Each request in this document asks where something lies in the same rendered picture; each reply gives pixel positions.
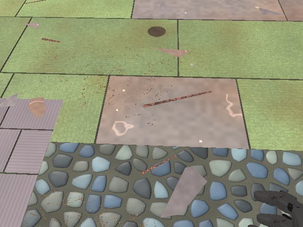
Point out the robot right hand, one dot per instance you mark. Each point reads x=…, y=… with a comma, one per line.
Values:
x=283, y=201

